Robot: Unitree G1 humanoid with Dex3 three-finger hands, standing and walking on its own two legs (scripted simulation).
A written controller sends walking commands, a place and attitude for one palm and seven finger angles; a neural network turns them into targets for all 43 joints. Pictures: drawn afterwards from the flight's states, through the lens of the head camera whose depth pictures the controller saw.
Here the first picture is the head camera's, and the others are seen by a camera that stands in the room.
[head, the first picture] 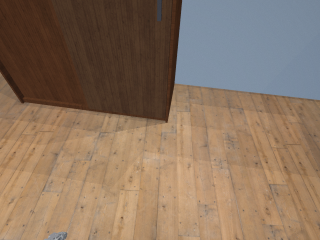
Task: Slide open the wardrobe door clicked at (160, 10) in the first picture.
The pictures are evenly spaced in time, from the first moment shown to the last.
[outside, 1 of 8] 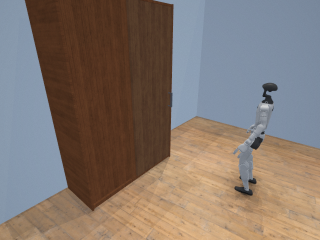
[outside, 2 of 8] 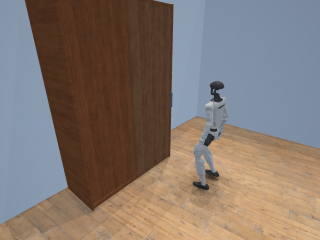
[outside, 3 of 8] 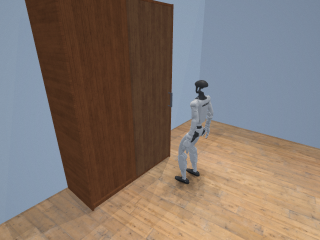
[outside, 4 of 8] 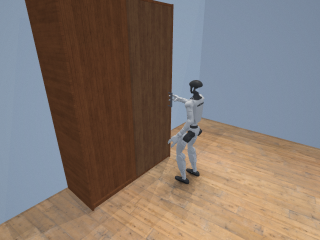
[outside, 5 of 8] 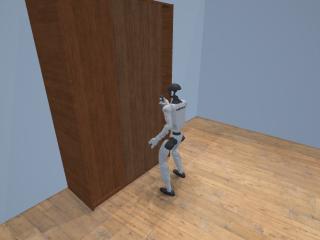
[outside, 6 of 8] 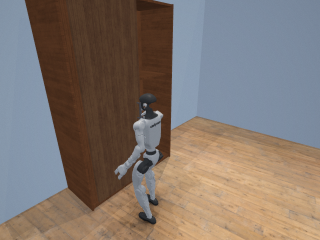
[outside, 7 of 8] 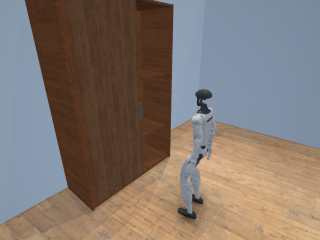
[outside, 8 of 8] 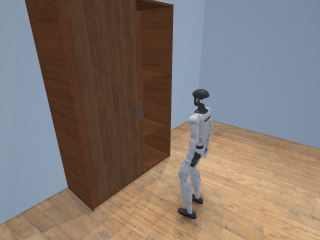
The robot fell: no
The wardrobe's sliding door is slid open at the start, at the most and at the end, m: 0.00 0.58 0.58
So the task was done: yes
